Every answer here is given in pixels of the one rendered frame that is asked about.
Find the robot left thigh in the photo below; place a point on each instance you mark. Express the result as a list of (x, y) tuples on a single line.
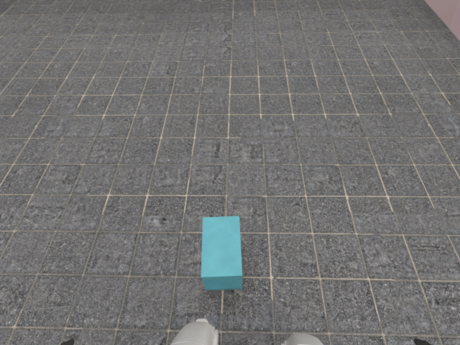
[(197, 333)]

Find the carton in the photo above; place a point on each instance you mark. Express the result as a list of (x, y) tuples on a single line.
[(221, 259)]

